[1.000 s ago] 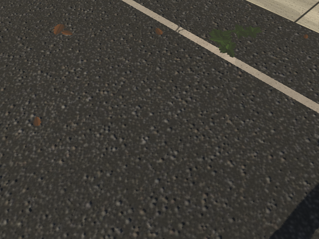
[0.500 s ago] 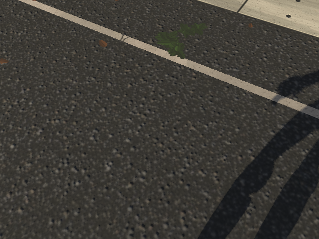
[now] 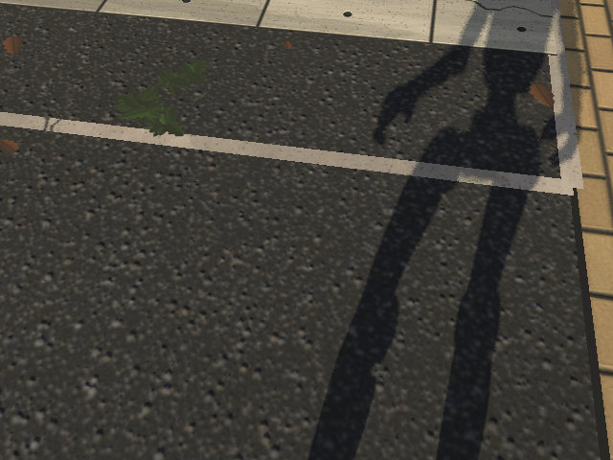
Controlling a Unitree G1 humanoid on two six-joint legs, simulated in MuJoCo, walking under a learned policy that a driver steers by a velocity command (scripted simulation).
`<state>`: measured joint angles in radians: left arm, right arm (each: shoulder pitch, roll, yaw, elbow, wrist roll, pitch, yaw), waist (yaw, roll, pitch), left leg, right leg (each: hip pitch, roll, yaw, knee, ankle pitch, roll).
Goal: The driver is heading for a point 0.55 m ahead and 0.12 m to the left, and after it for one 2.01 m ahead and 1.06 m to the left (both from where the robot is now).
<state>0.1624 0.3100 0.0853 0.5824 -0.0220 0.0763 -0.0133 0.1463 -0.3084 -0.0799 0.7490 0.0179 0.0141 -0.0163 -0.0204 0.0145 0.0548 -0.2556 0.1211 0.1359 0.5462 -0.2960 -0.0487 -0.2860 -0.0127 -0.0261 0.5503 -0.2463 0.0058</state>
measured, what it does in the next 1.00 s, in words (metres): walks ahead: left foot, then right foot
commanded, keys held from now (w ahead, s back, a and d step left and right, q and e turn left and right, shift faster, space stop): no key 0.06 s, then w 0.76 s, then w+q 0.18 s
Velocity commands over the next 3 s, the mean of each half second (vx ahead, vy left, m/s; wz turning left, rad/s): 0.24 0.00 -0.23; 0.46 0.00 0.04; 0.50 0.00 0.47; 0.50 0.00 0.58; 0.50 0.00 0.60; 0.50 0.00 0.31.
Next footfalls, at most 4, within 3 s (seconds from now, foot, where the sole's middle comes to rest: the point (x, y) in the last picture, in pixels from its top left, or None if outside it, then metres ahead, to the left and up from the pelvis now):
0.50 left None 0.20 0.12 -0.77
1.00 right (389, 422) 0.53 -0.14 -0.77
1.52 left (256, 322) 0.78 0.16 -0.77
2.02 right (283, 211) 1.12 0.09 -0.77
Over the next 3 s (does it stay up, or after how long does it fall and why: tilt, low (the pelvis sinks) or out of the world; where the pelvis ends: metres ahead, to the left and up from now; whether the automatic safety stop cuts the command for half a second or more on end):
stays up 1.28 0.50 0.01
